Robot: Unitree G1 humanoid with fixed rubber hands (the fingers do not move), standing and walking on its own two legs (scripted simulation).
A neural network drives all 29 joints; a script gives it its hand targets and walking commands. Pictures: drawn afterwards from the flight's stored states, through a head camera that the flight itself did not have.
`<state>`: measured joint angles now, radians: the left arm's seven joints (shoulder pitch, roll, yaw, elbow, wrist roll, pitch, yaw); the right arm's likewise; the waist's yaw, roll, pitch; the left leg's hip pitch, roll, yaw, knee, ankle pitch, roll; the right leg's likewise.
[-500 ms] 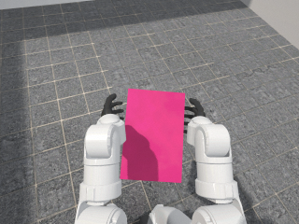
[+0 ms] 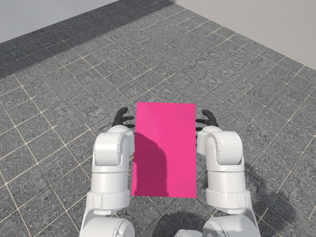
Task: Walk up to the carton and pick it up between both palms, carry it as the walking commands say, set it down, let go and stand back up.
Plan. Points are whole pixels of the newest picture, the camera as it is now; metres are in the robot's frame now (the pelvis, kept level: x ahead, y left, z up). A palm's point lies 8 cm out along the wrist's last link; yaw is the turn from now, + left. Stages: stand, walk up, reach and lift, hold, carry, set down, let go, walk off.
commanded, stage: carry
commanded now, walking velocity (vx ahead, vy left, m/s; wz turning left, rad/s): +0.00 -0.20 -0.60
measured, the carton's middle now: (164, 150) +0.34 -0.02 -0.03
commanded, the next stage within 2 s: none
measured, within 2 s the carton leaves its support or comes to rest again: neither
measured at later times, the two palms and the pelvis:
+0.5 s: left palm (224, 157) +0.26 -0.14 +0.09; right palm out of the picture +0.19 -0.34 +0.07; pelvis -0.08 -0.14 +0.00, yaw -17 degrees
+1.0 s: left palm out of the picture +0.10 -0.34 +0.10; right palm out of the picture +0.00 -0.53 +0.09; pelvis -0.23 -0.27 -0.01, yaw -34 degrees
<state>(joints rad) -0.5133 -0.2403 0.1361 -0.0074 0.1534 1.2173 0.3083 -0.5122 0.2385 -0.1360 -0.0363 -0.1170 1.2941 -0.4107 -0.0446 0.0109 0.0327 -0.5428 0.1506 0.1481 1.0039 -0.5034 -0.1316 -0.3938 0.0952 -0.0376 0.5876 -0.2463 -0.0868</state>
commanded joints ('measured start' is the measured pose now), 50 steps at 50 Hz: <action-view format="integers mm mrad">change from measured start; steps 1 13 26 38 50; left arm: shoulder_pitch -466 -529 -433 -525 -487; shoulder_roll -1061 -1100 -1065 -1061 -1064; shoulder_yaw -545 -595 -486 -601 -527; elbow -80 -55 8 -122 72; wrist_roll -428 -521 -437 -442 -480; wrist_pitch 0 10 9 11 51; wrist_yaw -350 -379 -389 -371 -403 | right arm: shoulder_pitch -625 -606 -653 -479 -526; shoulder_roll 1075 1023 1073 1119 1015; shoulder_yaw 582 511 614 524 468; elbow -57 -114 -109 47 19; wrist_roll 457 379 439 418 320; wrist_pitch -71 -109 -78 -97 -73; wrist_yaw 490 466 468 495 456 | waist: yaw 55 45 53 -1 57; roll -103 194 -194 380 105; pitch -507 -472 -502 -557 -440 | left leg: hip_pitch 39 496 -140 647 347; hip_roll -8 285 41 468 172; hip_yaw -40 -14 -35 -431 73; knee -110 -493 148 -721 -265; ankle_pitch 43 900 -23 366 589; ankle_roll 25 159 -19 335 7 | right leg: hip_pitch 391 -139 456 -142 190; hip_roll -280 -108 -262 14 -108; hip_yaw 251 7 195 39 4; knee -53 441 -26 414 -242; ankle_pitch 807 -170 818 -127 138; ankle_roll -151 122 -109 229 100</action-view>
